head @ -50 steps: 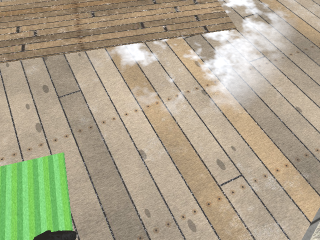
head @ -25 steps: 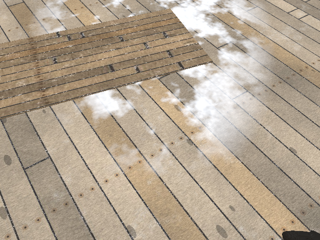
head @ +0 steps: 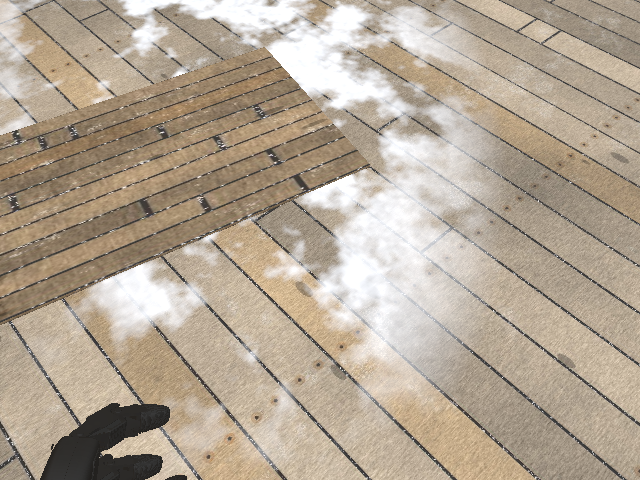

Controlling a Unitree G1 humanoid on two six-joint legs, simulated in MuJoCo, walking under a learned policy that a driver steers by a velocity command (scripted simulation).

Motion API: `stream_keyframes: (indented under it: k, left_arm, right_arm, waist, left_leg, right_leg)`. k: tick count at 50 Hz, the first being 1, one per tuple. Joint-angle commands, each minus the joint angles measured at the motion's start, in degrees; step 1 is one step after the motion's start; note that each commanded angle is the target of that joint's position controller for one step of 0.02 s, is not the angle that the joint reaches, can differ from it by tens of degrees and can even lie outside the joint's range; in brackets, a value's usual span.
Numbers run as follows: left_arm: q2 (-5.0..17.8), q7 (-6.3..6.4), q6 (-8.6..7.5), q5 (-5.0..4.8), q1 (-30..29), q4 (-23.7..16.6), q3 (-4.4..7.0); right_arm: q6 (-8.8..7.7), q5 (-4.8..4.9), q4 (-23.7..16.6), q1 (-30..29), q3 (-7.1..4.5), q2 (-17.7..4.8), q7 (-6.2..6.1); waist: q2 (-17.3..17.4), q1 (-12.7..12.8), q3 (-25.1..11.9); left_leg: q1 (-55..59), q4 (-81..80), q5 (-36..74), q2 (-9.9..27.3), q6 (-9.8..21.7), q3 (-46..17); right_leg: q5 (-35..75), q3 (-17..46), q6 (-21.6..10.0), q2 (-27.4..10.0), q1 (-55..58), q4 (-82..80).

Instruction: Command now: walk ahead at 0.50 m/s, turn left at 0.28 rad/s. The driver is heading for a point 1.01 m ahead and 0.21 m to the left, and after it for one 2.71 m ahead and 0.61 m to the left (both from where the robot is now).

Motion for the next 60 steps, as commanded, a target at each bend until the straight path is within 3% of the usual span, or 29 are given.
stream_keyframes:
  k: [1,2,4,6,9,15,20,22,24,25,26,27,28,29,30,31,34,39,42,46,49,51,52,53,54,55,56,58,60]
  left_arm:
    - [11.9,1.06,0.64,0.24,24.2,2.1,4.53]
    - [9.6,1.30,0.67,-0.13,21.0,2.4,3.70]
    - [6.6,1.10,0.40,0.28,14.3,2.6,2.76]
    - [5.4,1.00,-0.46,0.78,11.4,3.3,2.73]
    - [6.8,1.25,-1.45,0.60,10.5,5.1,3.46]
    - [10.0,2.28,-0.63,0.30,12.9,7.6,4.38]
    - [12.5,2.42,1.28,-1.19,16.4,9.8,5.30]
    - [14.2,2.67,2.10,-1.68,15.9,9.8,5.78]
    - [14.5,3.00,2.99,-2.16,14.5,9.3,5.72]
    - [12.4,3.24,2.72,-0.98,15.5,8.6,4.78]
    - [3.7,2.60,1.37,1.42,20.4,5.1,2.02]
    - [7.8,1.83,-0.82,-0.55,15.5,4.6,2.30]
    - [10.8,1.35,-1.90,-2.69,10.0,2.8,3.08]
    - [10.0,1.57,-2.55,-2.16,9.1,2.6,2.68]
    - [10.0,2.00,-2.66,-0.57,9.2,3.3,2.87]
    - [10.5,2.04,-2.12,0.09,10.2,3.7,3.27]
    - [8.5,1.79,-0.15,0.62,12.4,4.8,2.93]
    - [5.6,1.21,0.41,-0.15,4.5,3.8,1.39]
    - [5.7,0.50,0.17,-1.03,0.2,2.7,1.13]
    - [6.2,-0.89,-0.02,-1.35,-3.0,0.8,1.15]
    - [7.0,-1.80,-0.05,-1.12,-0.4,0.4,1.56]
    - [10.2,-1.39,0.32,-0.69,10.1,2.8,3.50]
    - [13.4,-0.82,0.59,-0.72,18.6,4.3,4.85]
    - [19.5,-0.38,0.67,-0.58,23.8,4.3,6.30]
    - [15.3,-0.48,0.79,-1.59,25.2,4.9,5.23]
    - [12.7,-0.11,1.05,-1.46,22.7,4.4,4.40]
    - [11.6,0.18,1.29,-1.16,19.5,3.4,4.10]
    - [9.0,0.50,1.57,-0.38,14.5,2.0,2.98]
    - [9.7,0.97,1.67,-0.27,12.9,1.1,3.26]
  right_arm:
    - [-2.28,1.06,-5.2,2.4,-0.32,-5.3,-0.08]
    - [-2.38,1.94,-6.8,-3.0,-1.38,-8.1,0.00]
    - [-1.91,0.66,-7.7,-7.3,-1.59,-7.0,-0.22]
    - [-0.43,0.88,-7.3,-5.2,-1.57,-4.7,-0.02]
    - [1.06,0.55,-8.5,-7.1,-1.42,-2.8,-0.09]
    - [0.42,0.33,-11.9,-16.9,-0.56,-1.1,1.87]
    - [0.66,0.35,-16.1,-23.6,-0.74,-2.1,3.36]
    - [0.99,0.13,-16.8,-21.8,-1.66,-3.8,3.59]
    - [1.39,0.30,-13.9,-8.9,-4.27,-7.9,3.07]
    - [1.99,0.56,-11.5,0.8,-6.34,-12.4,1.96]
    - [1.57,1.04,-12.0,-1.4,-7.11,-19.1,1.49]
    - [0.43,0.48,-14.3,-0.1,-5.64,-14.7,1.93]
    - [-0.46,-0.06,-13.6,-1.8,-4.60,-11.1,2.15]
    - [-0.91,0.08,-13.6,-4.7,-4.14,-9.7,2.09]
    - [-0.95,-0.05,-14.2,-8.7,-3.62,-8.1,1.94]
    - [-1.00,-0.71,-15.3,-11.2,-3.02,-6.5,1.67]
    - [-1.43,-0.80,-15.0,-12.0,-2.75,-6.4,0.95]
    - [-1.91,-0.85,-11.7,-8.7,-2.50,-7.3,0.10]
    - [-2.29,-0.89,-9.6,-6.3,-2.53,-8.2,0.32]
    - [-1.71,-0.81,-6.9,-4.5,-2.85,-8.5,0.34]
    - [-0.77,-0.65,-6.5,-5.8,-3.25,-9.5,-0.31]
    - [0.12,-0.75,-7.2,-7.8,-3.23,-10.0,-0.97]
    - [0.15,-1.18,-8.1,-7.7,-2.64,-9.0,-1.57]
    - [-1.18,-2.15,-10.6,-2.0,-0.82,-3.8,-0.99]
    - [-2.88,-1.79,-10.0,-3.4,-0.32,-4.1,-0.16]
    - [-4.27,0.43,-11.5,-8.2,-1.08,-7.5,0.84]
    - [-5.06,0.76,-12.5,-12.0,-0.82,-7.5,1.04]
    - [-4.90,-1.66,-12.9,-13.9,-1.41,-7.4,0.46]
    - [-3.91,-1.95,-13.0,-11.3,-1.33,-6.4,0.28]
  waist:
    - [-12.0,12.4,-21.5]
    - [-9.2,12.0,-12.9]
    - [-5.4,8.7,-5.0]
    - [-7.0,5.8,-3.1]
    - [-4.5,4.5,-0.2]
    - [-2.3,7.7,2.4]
    - [-2.3,9.3,4.3]
    - [-4.1,7.2,1.7]
    - [-3.8,-0.6,-5.8]
    - [0.9,-4.6,-11.1]
    - [16.8,2.9,-14.6]
    - [10.3,-1.0,-22.7]
    - [6.8,-1.8,-14.8]
    - [3.0,0.5,-9.9]
    - [0.7,3.0,-6.8]
    - [1.4,5.0,-5.7]
    - [1.5,6.8,-4.7]
    - [3.2,3.0,-1.1]
    - [3.3,0.7,1.1]
    - [2.5,-0.2,3.3]
    - [3.7,2.0,1.1]
    - [4.1,7.9,-6.4]
    - [1.7,11.7,-11.8]
    - [-11.5,9.5,-19.4]
    - [-12.6,11.0,-23.8]
    - [-8.9,11.9,-15.9]
    - [-3.8,11.1,-10.2]
    - [0.2,7.2,-3.3]
    - [-3.8,4.9,-2.8]
  left_leg:
    - [-38.9,38.5,-5.8,-0.4,0.4,-5.7]
    - [-42.0,39.9,-0.8,1.9,0.5,-4.9]
    - [-38.7,35.9,7.1,5.6,0.1,-3.5]
    - [-33.2,33.8,10.4,7.4,-0.3,-3.7]
    - [-34.6,30.0,14.2,8.0,-1.3,-3.9]
    - [-34.0,11.1,29.6,6.9,-0.5,0.2]
    - [-35.6,3.6,24.4,5.4,2.6,3.6]
    - [-30.2,3.0,18.5,2.1,4.7,6.9]
    - [-12.1,-0.7,18.5,-3.3,8.0,9.5]
    - [5.7,-1.8,20.1,-0.1,10.9,1.5]
    - [22.8,-7.6,10.6,14.7,21.3,-31.4]
    - [26.2,-16.3,2.9,19.2,24.2,-46.3]
    - [21.7,-17.5,6.7,17.8,21.0,-38.2]
    - [13.7,-17.0,12.2,15.3,19.0,-31.1]
    - [6.0,-17.1,19.0,13.1,17.4,-25.7]
    - [0.7,-18.2,24.6,11.5,16.8,-22.2]
    - [-5.9,-20.6,34.0,10.3,17.2,-15.9]
    - [-7.9,-23.2,32.2,7.0,12.9,-5.5]
    - [-5.2,-24.7,26.5,8.9,12.0,-4.6]
    - [5.4,-22.3,30.6,12.8,11.2,-3.3]
    - [9.9,-16.3,47.8,13.6,9.2,-0.6]
    - [8.3,-1.8,67.0,10.8,6.7,3.3]
    - [-1.4,11.8,60.0,8.9,4.3,5.1]
    - [-25.4,35.3,26.4,-1.2,-0.6,5.8]
    - [-36.7,43.3,-4.1,-5.4,-1.1,-2.6]
    - [-42.5,45.2,-1.0,-1.3,-0.1,-5.3]
    - [-42.4,41.8,3.5,1.3,0.6,-4.1]
    - [-36.8,31.9,8.8,4.6,0.1,-3.0]
    - [-33.0,27.9,9.4,5.1,-1.8,-2.3]
  right_leg:
    - [-15.5,39.5,-14.0,-23.2,49.4,-10.2]
    - [-15.1,30.7,-11.6,-21.4,42.5,-11.6]
    - [-6.7,19.7,-9.9,-17.1,28.9,-15.4]
    - [-2.1,13.0,-9.6,-15.1,21.7,-19.4]
    - [4.6,6.2,-10.0,-15.4,18.4,-22.4]
    - [8.2,-5.1,-8.1,-13.8,21.2,-23.2]
    - [13.3,-8.3,-6.2,-16.6,30.8,-19.3]
    - [30.5,-10.1,-4.9,-16.7,33.0,-12.3]
    - [41.2,-12.9,-2.5,-14.0,29.2,6.6]
    - [27.2,-13.1,0.3,-11.7,16.0,23.4]
    - [-25.9,-8.8,4.0,0.2,-10.2,43.8]
    - [-30.0,5.3,3.4,1.7,-16.4,50.6]
    - [-24.3,6.1,2.0,-1.1,-21.0,49.8]
    - [-19.3,5.9,1.2,-3.6,-19.4,45.0]
    - [-16.3,5.9,1.4,-5.3,-15.6,39.8]
    - [-14.2,6.4,1.6,-6.5,-11.3,36.9]
    - [-10.6,4.4,4.0,-6.6,-7.7,30.7]
    - [9.3,2.2,4.8,-6.1,-6.7,12.2]
    - [15.1,1.7,3.4,-5.0,-6.4,5.9]
    - [8.6,2.3,0.5,-3.9,-12.6,2.0]
    - [0.7,0.3,-2.2,-1.2,-9.1,1.0]
    - [-0.1,-3.7,-4.7,3.5,6.5,-0.1]
    - [3.1,2.9,-7.5,0.0,21.8,0.4]
    - [-2.4,31.5,-18.5,-14.8,44.0,-1.6]
    - [-10.7,48.2,-21.4,-18.5,51.1,-10.8]
    - [-15.4,40.9,-18.2,-17.1,46.3,-12.2]
    - [-13.8,34.1,-16.1,-14.9,38.1,-13.0]
    - [-3.5,25.6,-13.8,-10.7,23.9,-15.9]
    - [4.3,23.2,-15.2,-9.4,17.9,-17.3]
Velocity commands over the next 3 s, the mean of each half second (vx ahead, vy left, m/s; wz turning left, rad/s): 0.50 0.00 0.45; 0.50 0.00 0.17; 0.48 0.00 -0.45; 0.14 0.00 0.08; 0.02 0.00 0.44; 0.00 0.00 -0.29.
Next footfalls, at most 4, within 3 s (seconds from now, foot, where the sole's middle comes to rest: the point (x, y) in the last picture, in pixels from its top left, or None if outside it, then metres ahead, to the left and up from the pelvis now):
0.50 left None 0.39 0.18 -0.76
1.04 right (266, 350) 0.75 0.09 -0.76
1.50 left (164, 273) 0.99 0.34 -0.76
1.86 right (259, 262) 1.00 0.10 -0.76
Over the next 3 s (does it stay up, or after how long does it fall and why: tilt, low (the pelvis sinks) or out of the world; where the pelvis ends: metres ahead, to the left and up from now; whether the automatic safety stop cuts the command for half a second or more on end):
stays up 0.94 0.24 0.01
